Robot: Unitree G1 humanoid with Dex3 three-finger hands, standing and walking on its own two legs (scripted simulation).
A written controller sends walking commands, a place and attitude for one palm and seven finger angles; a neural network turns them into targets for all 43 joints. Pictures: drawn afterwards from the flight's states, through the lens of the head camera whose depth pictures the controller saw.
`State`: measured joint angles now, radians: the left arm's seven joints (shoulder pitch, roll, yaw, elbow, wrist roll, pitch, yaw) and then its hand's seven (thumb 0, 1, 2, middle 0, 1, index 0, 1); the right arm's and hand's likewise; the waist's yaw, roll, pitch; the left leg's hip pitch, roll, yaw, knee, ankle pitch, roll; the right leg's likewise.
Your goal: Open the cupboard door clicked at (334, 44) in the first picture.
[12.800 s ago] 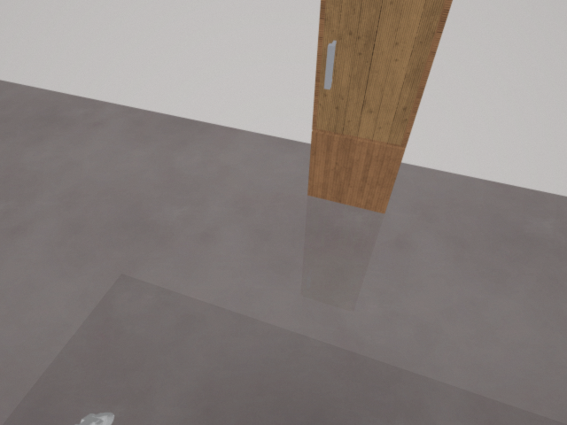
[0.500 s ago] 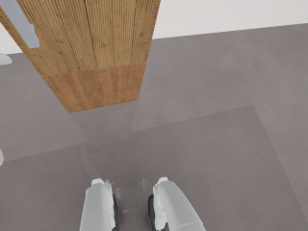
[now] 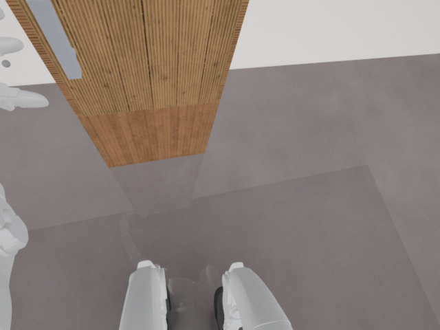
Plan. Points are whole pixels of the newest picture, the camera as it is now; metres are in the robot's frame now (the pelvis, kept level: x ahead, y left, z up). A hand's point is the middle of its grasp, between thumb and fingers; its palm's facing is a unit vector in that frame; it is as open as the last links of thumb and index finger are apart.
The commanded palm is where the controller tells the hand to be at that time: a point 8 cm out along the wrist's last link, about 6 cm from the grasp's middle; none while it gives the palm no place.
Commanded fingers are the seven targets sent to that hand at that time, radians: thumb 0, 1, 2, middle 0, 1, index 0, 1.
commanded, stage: move the hooked fingers beside the handle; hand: left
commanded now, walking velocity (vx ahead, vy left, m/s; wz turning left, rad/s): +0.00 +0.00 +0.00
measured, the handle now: (58, 31) +0.59 +0.23 +0.07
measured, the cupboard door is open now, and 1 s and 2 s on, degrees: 0 0 0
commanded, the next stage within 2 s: slide the fingers in behind the handle in 0.14 s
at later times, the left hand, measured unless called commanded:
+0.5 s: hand (20, 65) +0.53 +0.28 +0.06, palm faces +0.14 -0.99 -0.02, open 13.9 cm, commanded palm +0.52 +0.29 +0.05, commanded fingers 0.00 -0.50 0.30 -0.30 -1.20 -0.30 -1.20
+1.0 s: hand (37, 66) +0.52 +0.25 +0.06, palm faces +0.15 -0.99 -0.01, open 13.9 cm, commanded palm +0.51 +0.27 +0.05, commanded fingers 0.00 -0.50 0.30 -0.30 -1.20 -0.30 -1.20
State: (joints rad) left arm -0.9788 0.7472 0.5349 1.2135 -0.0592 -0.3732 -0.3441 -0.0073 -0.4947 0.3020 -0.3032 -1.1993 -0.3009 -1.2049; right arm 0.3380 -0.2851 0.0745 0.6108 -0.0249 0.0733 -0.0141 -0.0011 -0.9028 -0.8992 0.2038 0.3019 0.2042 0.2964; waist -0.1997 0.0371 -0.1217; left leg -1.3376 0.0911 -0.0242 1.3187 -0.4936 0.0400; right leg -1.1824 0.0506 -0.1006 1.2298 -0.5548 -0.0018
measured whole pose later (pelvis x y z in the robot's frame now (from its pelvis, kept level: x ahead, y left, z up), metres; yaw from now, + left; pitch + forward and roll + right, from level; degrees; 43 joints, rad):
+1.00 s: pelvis +0.00 -0.01 +0.00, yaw +0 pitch +29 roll -7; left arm -0.96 0.64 0.49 1.18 -0.07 -0.40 -0.26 -0.01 -0.50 0.30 -0.30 -1.20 -0.30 -1.20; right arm 0.35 -0.27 0.06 0.65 -0.03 0.07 0.00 0.00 -0.90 -0.90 0.20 0.30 0.20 0.30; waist -0.19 0.05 -0.13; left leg -1.34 0.09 -0.03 1.33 -0.50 0.03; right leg -1.19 0.05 -0.10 1.25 -0.56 -0.01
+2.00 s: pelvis +0.00 -0.01 +0.00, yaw +0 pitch +29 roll -6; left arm -0.99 0.60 0.47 1.20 -0.04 -0.43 -0.17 -0.01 -0.49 0.30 -0.30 -1.20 -0.30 -1.21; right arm 0.35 -0.26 0.05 0.64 -0.04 0.07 0.01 0.00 -0.90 -0.90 0.20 0.30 0.20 0.30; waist -0.21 0.05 -0.14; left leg -1.35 0.09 -0.02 1.33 -0.51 0.02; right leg -1.20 0.06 -0.09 1.27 -0.58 -0.02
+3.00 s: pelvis +0.01 -0.02 +0.01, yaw +1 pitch +27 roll -4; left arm -0.83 0.46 0.42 1.07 -0.08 -0.46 -0.11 0.02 0.70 0.81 -0.30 -1.32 -0.29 -1.32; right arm 0.37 -0.25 0.03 0.64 -0.03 0.09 0.03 0.00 -0.91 -0.90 0.20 0.30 0.20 0.30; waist -0.17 0.05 -0.15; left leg -1.26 0.09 0.00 1.28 -0.50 0.02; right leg -1.14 0.05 -0.07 1.23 -0.57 -0.02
